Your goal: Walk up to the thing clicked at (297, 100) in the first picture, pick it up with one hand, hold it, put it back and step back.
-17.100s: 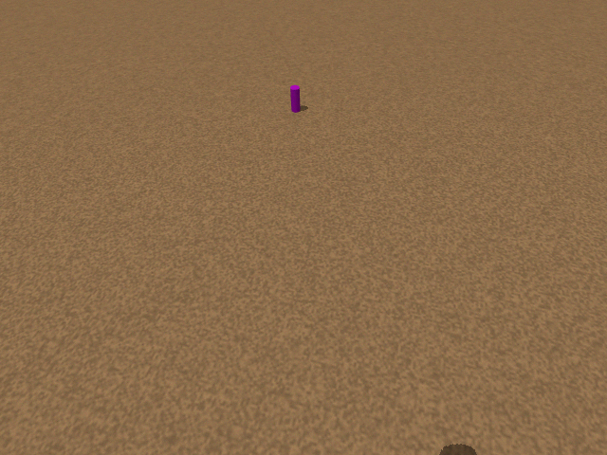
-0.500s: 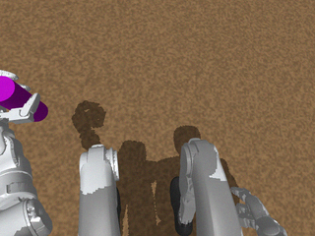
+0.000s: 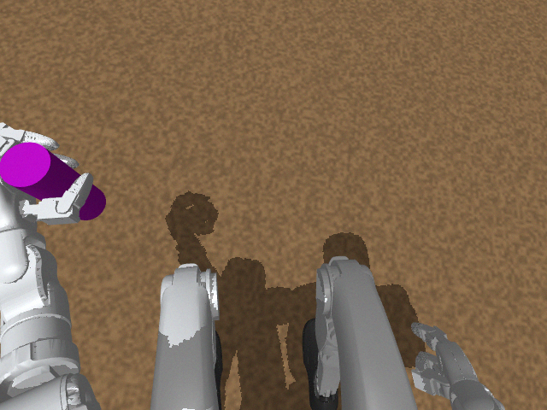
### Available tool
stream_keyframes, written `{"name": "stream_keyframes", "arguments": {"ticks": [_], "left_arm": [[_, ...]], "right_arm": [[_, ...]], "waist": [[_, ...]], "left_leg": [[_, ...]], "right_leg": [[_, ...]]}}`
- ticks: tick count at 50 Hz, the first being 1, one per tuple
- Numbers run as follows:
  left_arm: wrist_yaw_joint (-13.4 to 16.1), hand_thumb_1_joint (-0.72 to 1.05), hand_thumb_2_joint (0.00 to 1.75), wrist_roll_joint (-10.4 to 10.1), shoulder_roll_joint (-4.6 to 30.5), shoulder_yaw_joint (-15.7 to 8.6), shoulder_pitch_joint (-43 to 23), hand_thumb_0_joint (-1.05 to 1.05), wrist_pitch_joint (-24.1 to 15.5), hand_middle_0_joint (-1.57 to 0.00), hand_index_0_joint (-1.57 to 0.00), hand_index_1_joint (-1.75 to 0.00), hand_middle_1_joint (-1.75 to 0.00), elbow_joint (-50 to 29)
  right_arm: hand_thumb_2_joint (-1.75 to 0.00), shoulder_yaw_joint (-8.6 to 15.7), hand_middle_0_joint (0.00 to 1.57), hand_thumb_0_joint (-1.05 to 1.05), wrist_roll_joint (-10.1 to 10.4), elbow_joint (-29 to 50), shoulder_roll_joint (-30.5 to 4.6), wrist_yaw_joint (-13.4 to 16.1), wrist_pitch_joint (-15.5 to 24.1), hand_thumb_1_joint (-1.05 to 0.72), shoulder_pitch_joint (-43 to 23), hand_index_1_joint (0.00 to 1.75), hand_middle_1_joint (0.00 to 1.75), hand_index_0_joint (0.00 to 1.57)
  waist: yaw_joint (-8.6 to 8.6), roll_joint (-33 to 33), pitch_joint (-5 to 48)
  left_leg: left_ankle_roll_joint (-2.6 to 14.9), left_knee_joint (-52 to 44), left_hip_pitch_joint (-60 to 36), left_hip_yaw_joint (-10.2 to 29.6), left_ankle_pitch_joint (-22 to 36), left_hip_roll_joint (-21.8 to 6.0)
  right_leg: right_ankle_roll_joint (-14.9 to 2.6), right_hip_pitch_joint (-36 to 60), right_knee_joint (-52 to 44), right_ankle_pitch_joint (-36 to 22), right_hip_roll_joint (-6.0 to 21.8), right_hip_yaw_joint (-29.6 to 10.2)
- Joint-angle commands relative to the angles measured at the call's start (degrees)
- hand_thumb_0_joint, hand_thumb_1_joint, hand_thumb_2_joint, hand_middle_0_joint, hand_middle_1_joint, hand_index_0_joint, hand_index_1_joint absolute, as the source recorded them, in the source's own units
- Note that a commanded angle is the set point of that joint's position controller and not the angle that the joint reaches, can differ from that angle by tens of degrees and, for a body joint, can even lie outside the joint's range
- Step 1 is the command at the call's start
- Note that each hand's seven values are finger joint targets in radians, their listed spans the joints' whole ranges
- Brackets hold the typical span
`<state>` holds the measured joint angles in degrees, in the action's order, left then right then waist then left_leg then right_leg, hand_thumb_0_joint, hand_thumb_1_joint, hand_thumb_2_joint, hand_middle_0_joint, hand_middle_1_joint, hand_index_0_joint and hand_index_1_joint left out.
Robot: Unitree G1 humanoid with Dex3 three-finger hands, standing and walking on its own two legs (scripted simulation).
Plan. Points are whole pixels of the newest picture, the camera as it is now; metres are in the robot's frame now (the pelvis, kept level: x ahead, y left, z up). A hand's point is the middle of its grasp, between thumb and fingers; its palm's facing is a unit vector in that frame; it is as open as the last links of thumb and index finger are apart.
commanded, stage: lift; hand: left
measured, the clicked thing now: (61, 187) +0.41 +0.29 -0.02
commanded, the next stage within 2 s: hold in 1.86 s
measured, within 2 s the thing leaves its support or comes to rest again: neither
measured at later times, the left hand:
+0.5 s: hand out of the picture +0.39 +0.25 +0.18, palm faces +0.35 -0.94 -0.03, open 8.2 cm
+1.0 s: hand out of the picture +0.39 +0.23 +0.28, palm faces +0.35 -0.94 -0.03, open 8.2 cm
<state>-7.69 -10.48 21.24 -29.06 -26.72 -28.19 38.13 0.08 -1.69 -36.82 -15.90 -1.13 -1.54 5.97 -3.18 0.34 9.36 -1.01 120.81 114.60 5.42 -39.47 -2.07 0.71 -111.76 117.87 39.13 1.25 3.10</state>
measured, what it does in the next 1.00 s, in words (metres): rises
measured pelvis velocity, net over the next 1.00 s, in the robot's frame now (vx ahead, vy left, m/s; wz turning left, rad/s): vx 0.05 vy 0.01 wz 0.06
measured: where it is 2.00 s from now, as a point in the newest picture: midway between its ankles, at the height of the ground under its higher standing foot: (265, 389)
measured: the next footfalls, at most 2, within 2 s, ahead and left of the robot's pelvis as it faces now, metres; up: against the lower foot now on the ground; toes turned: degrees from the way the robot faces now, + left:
none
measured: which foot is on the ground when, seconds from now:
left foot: down 0.00-1.00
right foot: down 0.00-1.00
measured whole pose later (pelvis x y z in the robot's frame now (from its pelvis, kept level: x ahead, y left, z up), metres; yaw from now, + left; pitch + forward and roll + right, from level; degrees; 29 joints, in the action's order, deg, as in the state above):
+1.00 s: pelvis +0.05 +0.01 +0.24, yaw +3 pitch +17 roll -3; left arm 5.8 -7.5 10.1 -11.6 -6.2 -19.9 18.0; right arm 0.2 -0.6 -35.3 -11.9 2.1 1.4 12.3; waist -1.4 1.1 6.6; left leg -0.3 71.7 58.0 2.0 -31.1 -2.4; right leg 1.4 -55.4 68.4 30.2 1.4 2.7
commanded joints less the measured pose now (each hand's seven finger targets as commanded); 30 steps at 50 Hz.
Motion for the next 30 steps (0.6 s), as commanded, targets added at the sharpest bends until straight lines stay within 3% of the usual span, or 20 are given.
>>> {"name": "stream_keyframes", "arguments": {"ticks": [1,2,5,6,9,10,11,14,16,18,21,23,24,25,26,28,30], "left_arm": [[1.0,0.28,1.35,-1.0,12.3,-1.1,-9.4,0.00,-2.1,-1.31,-1.35,-1.48,-1.50,-16.8],[1.5,0.30,1.35,-0.7,14.4,-1.6,-11.2,0.00,-2.0,-1.32,-1.37,-1.48,-1.51,-22.1],[2.9,0.30,1.37,-1.3,11.0,0.8,-8.6,0.00,-0.3,-1.33,-1.38,-1.50,-1.52,-27.0],[3.6,0.31,1.37,-1.5,11.2,0.0,-7.7,0.00,0.3,-1.32,-1.37,-1.49,-1.52,-27.3],[4.8,0.31,1.36,-1.9,6.8,3.1,-2.7,0.00,2.2,-1.32,-1.37,-1.49,-1.51,-27.9],[5.5,0.31,1.36,-1.7,8.9,2.2,-5.3,0.00,2.3,-1.32,-1.36,-1.48,-1.50,-32.8],[5.8,0.30,1.36,-1.4,9.2,3.5,-5.8,0.00,2.7,-1.32,-1.36,-1.49,-1.50,-35.5],[7.0,0.30,1.35,-1.3,5.4,5.8,1.5,0.00,5.1,-1.32,-1.36,-1.48,-1.50,-33.6],[8.0,0.29,1.35,-1.6,5.8,5.0,1.5,0.00,5.6,-1.32,-1.36,-1.48,-1.50,-36.5],[8.6,0.30,1.36,-1.8,3.5,7.3,3.3,0.00,6.4,-1.34,-1.38,-1.50,-1.51,-38.7],[9.7,0.30,1.35,-0.9,3.7,7.4,6.8,0.00,7.7,-1.34,-1.38,-1.48,-1.50,-39.1],[10.2,0.30,1.36,-0.7,1.0,9.7,9.1,0.00,8.5,-1.34,-1.38,-1.49,-1.51,-37.0],[10.5,0.28,1.35,-0.4,1.6,9.6,7.1,0.00,8.4,-1.33,-1.37,-1.48,-1.50,-39.8],[10.8,0.27,1.35,-0.4,2.4,8.7,5.9,0.00,8.3,-1.34,-1.37,-1.48,-1.50,-39.3],[10.8,0.27,1.34,-0.1,0.6,10.3,7.5,0.00,8.4,-1.34,-1.37,-1.48,-1.49,-36.9],[11.1,0.28,1.33,0.5,-0.9,11.0,8.9,0.00,8.2,-1.33,-1.37,-1.47,-1.48,-33.3],[11.7,0.26,1.32,1.3,0.5,11.4,4.4,0.00,7.2,-1.32,-1.35,-1.45,-1.46,-37.5]], "right_arm": [[-0.89,4.8,0.20,0.00,1.3,6.0,-11.0,1.4,1.7,-0.89,5.3,0.30,0.30,0.20],[-0.89,4.8,0.20,0.00,1.3,6.4,-10.7,1.6,1.8,-0.89,5.5,0.30,0.30,0.20],[-0.89,4.6,0.20,0.00,2.0,6.9,-9.5,2.0,2.0,-0.89,5.0,0.30,0.30,0.20],[-0.89,4.6,0.20,0.00,2.2,6.7,-9.5,2.2,2.1,-0.89,4.9,0.30,0.30,0.20],[-0.89,4.7,0.20,0.00,2.7,7.5,-9.0,2.5,2.7,-0.89,4.4,0.30,0.30,0.20],[-0.89,4.9,0.20,0.00,2.8,7.3,-8.9,2.7,2.7,-0.89,4.8,0.30,0.30,0.20],[-0.89,4.8,0.20,0.00,2.8,7.5,-8.5,2.9,2.7,-0.89,4.7,0.30,0.30,0.20],[-0.89,4.6,0.20,0.00,3.0,7.6,-7.7,3.2,3.2,-0.89,4.7,0.30,0.30,0.20],[-0.90,4.8,0.20,0.00,3.2,7.7,-7.3,3.6,3.3,-0.89,5.1,0.30,0.30,0.20],[-0.89,4.8,0.20,0.00,3.3,9.1,-7.2,3.8,3.5,-0.89,4.2,0.30,0.30,0.20],[-0.89,4.5,0.20,0.00,3.4,9.1,-6.6,4.1,3.7,-0.89,4.4,0.30,0.30,0.20],[-0.89,3.8,0.20,0.00,3.5,8.6,-5.7,4.3,3.8,-0.89,5.2,0.30,0.30,0.20],[-0.89,4.3,0.20,0.00,3.4,9.6,-6.3,4.5,4.1,-0.89,5.0,0.30,0.30,0.20],[-0.89,4.1,0.20,0.00,3.3,8.8,-6.0,4.6,4.1,-0.89,5.1,0.30,0.30,0.20],[-0.89,3.7,0.20,0.00,3.2,8.1,-5.3,4.6,4.2,-0.89,5.6,0.30,0.30,0.20],[-0.89,3.4,0.20,0.00,3.0,7.8,-4.7,4.6,4.4,-0.89,5.8,0.30,0.30,0.20],[-0.89,3.7,0.20,0.00,2.7,8.1,-4.8,4.6,4.7,-0.89,6.1,0.30,0.30,0.20]], "waist": [[1.41,8.5,35.5],[1.72,9.3,37.3],[1.45,8.0,36.1],[1.69,7.9,35.9],[1.10,6.7,34.0],[1.41,7.4,35.0],[1.42,8.1,35.6],[0.87,5.7,33.6],[1.34,4.8,34.8],[0.95,4.3,32.4],[1.65,4.8,30.3],[0.69,2.8,27.5],[0.73,3.2,28.5],[0.94,3.6,27.1],[0.57,3.6,24.0],[0.42,2.5,21.3],[0.74,4.9,22.6]], "left_leg": [[1.76,-21.3,-31.0,-1.2,6.7,0.7],[1.75,-22.3,-31.9,-1.2,6.3,0.7],[1.85,-24.7,-33.9,-1.3,6.9,0.8],[1.76,-25.6,-35.5,-0.9,7.8,0.8],[1.80,-28.1,-38.6,-0.6,9.4,0.5],[1.77,-28.9,-40.3,-0.7,9.9,0.4],[1.85,-29.7,-41.8,-1.2,9.8,0.5],[1.97,-32.4,-43.8,-1.4,12.0,0.6],[2.13,-33.7,-46.3,-1.7,14.4,0.6],[2.02,-36.9,-47.2,-1.5,12.1,0.8],[1.80,-40.6,-51.2,-1.4,14.2,0.6],[1.92,-42.5,-52.9,-1.4,16.1,0.7],[1.95,-42.8,-54.4,-1.8,19.1,0.6],[1.93,-43.7,-55.2,-1.8,18.4,0.7],[1.74,-45.3,-55.8,-1.4,17.9,0.6],[1.71,-47.8,-57.1,-1.1,17.3,0.5],[1.41,-49.9,-61.1,-1.1,17.9,0.3]], "right_leg": [[-2.86,20.3,-17.4,-8.0,-1.4,0.7],[-2.86,21.9,-18.3,-7.7,-1.5,0.6],[-2.60,25.4,-21.5,-8.5,-1.4,0.3],[-2.66,25.6,-21.9,-9.3,-1.3,0.2],[-2.42,28.0,-24.7,-10.8,-1.2,0.1],[-2.43,29.2,-25.7,-11.2,-1.2,-0.1],[-2.33,31.4,-27.4,-11.3,-1.3,-0.5],[-2.06,36.2,-30.9,-13.5,-1.3,-0.7],[-1.87,39.8,-33.0,-15.6,-1.5,-0.9],[-1.85,42.5,-35.7,-13.7,-1.5,-0.7],[-1.88,46.0,-38.8,-15.5,-1.5,-0.5],[-1.61,48.9,-41.1,-17.8,-1.6,-0.4],[-1.56,51.0,-41.8,-20.6,-1.6,-0.5],[-1.68,50.9,-42.7,-19.9,-1.6,-0.7],[-1.76,50.6,-43.4,-19.1,-1.6,-0.4],[-1.74,51.6,-45.4,-18.6,-1.6,-0.2],[-1.89,53.0,-47.1,-19.0,-1.4,-0.4]]}}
